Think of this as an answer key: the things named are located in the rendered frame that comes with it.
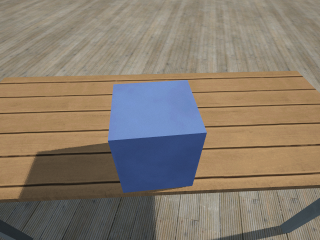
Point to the carton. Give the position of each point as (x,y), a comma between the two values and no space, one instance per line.
(156,135)

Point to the table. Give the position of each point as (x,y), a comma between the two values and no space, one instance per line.
(263,134)

